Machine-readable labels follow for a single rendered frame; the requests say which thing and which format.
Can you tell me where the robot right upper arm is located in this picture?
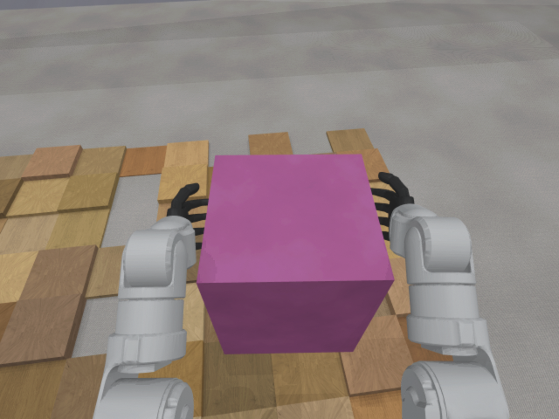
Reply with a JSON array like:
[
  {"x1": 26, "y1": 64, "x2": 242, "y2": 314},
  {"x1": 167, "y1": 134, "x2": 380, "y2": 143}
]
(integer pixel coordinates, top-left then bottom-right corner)
[{"x1": 401, "y1": 361, "x2": 508, "y2": 419}]

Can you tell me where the carton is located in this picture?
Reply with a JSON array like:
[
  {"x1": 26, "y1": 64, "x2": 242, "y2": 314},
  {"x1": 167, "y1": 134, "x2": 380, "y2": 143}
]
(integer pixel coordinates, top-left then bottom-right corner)
[{"x1": 197, "y1": 155, "x2": 395, "y2": 354}]

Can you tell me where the robot left upper arm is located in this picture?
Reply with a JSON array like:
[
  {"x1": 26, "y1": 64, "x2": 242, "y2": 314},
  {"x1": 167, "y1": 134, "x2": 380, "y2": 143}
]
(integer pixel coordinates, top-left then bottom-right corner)
[{"x1": 95, "y1": 378, "x2": 194, "y2": 419}]

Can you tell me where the left robot forearm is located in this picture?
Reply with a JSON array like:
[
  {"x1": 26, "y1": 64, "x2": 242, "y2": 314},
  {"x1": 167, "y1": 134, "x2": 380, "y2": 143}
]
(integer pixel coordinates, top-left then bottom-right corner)
[{"x1": 93, "y1": 216, "x2": 197, "y2": 419}]

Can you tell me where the robot right hand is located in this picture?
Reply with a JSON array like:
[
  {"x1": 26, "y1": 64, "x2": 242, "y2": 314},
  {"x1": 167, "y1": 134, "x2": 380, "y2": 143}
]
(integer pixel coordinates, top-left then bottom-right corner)
[{"x1": 370, "y1": 172, "x2": 415, "y2": 241}]

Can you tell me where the right robot forearm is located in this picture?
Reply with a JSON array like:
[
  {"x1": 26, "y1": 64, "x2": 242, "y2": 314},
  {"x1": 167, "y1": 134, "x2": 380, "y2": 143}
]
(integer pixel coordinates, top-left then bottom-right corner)
[{"x1": 389, "y1": 203, "x2": 510, "y2": 419}]

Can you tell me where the robot left hand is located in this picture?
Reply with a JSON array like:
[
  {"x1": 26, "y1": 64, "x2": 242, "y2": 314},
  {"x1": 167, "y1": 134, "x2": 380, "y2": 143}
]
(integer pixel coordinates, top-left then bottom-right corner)
[{"x1": 167, "y1": 183, "x2": 209, "y2": 250}]

